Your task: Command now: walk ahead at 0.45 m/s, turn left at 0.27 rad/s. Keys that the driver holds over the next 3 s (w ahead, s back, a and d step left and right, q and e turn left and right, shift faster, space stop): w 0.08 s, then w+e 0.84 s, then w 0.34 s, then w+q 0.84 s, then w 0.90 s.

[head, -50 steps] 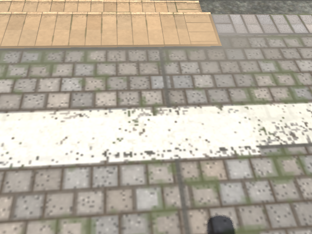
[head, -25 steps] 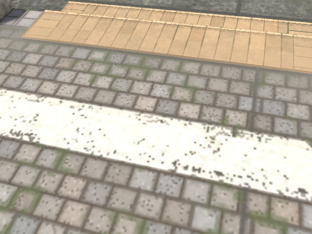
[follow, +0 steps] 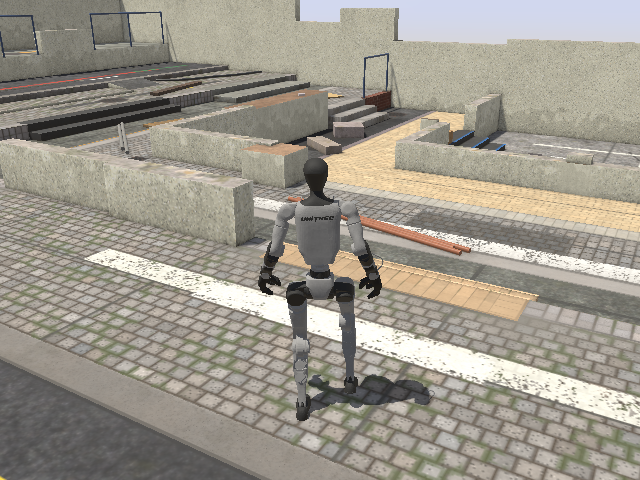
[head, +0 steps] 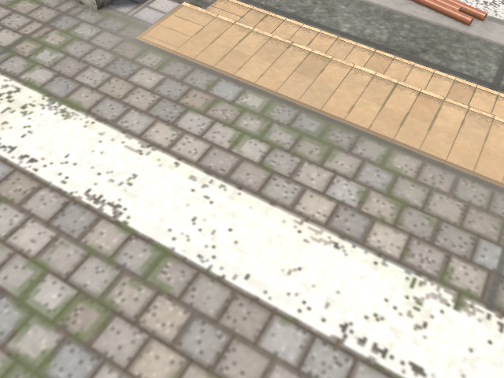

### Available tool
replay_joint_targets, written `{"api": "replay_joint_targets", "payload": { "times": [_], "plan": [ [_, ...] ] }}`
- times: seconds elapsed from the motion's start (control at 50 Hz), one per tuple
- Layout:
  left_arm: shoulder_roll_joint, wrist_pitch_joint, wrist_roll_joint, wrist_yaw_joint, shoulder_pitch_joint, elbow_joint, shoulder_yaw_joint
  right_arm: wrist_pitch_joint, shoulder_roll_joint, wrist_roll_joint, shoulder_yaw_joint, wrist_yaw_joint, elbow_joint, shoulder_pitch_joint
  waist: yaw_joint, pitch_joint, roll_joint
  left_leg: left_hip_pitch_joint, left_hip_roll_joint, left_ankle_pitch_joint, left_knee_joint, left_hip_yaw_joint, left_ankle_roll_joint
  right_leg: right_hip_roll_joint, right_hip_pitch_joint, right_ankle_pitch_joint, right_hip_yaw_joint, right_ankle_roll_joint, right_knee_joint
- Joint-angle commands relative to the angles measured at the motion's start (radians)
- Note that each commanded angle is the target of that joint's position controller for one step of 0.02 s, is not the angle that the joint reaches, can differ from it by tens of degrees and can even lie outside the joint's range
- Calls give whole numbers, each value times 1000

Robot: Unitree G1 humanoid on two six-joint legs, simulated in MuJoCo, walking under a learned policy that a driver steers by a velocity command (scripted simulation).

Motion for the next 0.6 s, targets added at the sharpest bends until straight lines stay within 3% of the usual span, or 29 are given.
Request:
{"api": "replay_joint_targets", "payload": {
  "times": [0.02, 0.08, 0.12, 0.18, 0.22, 0.24, 0.26, 0.28, 0.3, 0.32, 0.34, 0.36, 0.38, 0.4, 0.46, 0.54, 0.6],
  "plan": [
    [51, -9, 5, 2, -91, -82, 1, -27, -176, 3, -48, -19, -54, -49, 3, 12, 93, 52, 223, 445, -155, -143, 164, 2, -85, 175, 8, 18, -183],
    [21, -15, -8, -7, -202, -115, -17, -34, -185, 7, -50, -23, -11, 9, -44, 43, 116, 7, 203, 371, -174, -95, 137, 47, 14, 337, -16, 8, -393],
    [27, -16, -21, -16, -240, -130, -19, -40, -189, 9, -51, -20, 16, 39, -57, 68, 122, 44, 233, 306, -190, -96, 134, 54, 22, 365, -14, -16, -459],
    [47, -19, -23, -30, -248, -145, -15, -38, -190, 11, -53, -18, 48, 52, -48, 82, 126, 163, 280, 387, -146, -76, 111, 58, -1, 290, -7, -73, -512],
    [72, -17, -19, -33, -182, -137, -3, -29, -207, 5, -59, -25, 55, 41, -8, 19, 147, 234, 282, 699, -39, -44, 85, 106, 93, 189, -39, -109, -502],
    [98, -12, -18, -29, -101, -119, 12, -19, -217, -1, -61, -29, 53, 31, 34, -45, 159, 253, 266, 901, 81, -17, 69, 148, 202, 142, -67, -133, -491],
    [131, -5, -18, -22, 39, -86, 31, -10, -211, -6, -55, -35, 45, 16, 107, -128, 138, 200, 227, 986, 280, 32, 38, 175, 399, 166, -77, -162, -504],
    [190, 3, -18, -10, 189, -70, 45, -10, -179, -29, -39, -43, 22, 42, 148, -249, 27, -27, 190, 692, 588, 62, 2, 19, 706, 213, 150, -221, -468],
    [253, 0, -25, -19, 232, -58, 57, -31, -51, -28, -2, -18, 12, 205, 43, -401, -243, -449, -19, -221, 975, -3, -74, -230, 1066, -76, 727, -436, -576],
    [156, 4, -38, -16, 242, -59, 38, -58, -143, -3, -13, -6, 14, 97, 122, -391, -135, -571, -2, -280, 1055, -129, -58, -216, 1074, -282, 851, -397, -726],
    [137, 6, -29, -7, 171, -75, 31, -76, -180, 31, -23, 1, -31, -33, 126, -212, -82, -642, 47, -192, 1039, -119, -43, -194, 934, -270, 708, -346, -756],
    [133, 7, -19, -1, 111, -92, 28, -89, -172, 20, -15, -4, -48, -95, 97, -129, 33, -608, 90, -123, 966, -105, -33, -159, 772, -167, 614, -317, -769],
    [118, 7, -12, 2, 70, -104, 23, -94, -167, -5, -19, -10, -56, -119, 62, -69, 67, -564, 116, -87, 889, -95, -38, -126, 636, -39, 539, -312, -782],
    [100, 5, 0, 6, 49, -116, 16, -90, -165, -15, -22, -14, -57, -99, 23, -60, 42, -498, 137, -60, 845, -100, -42, -91, 556, 41, 486, -308, -803],
    [93, 5, -14, 18, 44, -121, 16, -66, -139, -26, -17, -21, -56, -63, -12, -32, -6, -471, 156, -46, 731, -73, -83, -58, 441, 153, 397, -324, -837],
    [129, 13, -23, 40, 95, -107, 28, -61, -97, -31, 1, -26, -92, -199, 32, 7, -3, -454, 133, 189, 466, -46, -130, 4, 351, 190, 297, -281, -834],
    [133, 30, -31, 49, 151, -90, 30, -74, -80, -18, 8, -15, -108, -307, 83, 0, -26, -364, 76, 343, 273, -29, -141, 35, 344, 150, 284, -240, -791]
  ]
}}
Next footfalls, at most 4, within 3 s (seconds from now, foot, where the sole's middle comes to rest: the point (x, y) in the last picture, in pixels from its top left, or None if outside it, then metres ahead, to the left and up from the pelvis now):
0.26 right None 0.35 -0.11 -0.78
0.76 left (232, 317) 0.64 0.05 -0.78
1.24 right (355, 278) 0.77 -0.31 -0.78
1.80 left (313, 181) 1.14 -0.22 -0.78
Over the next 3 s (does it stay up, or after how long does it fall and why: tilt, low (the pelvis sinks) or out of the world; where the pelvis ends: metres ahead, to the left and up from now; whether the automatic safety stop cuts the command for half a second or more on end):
stays up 1.64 -0.34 0.00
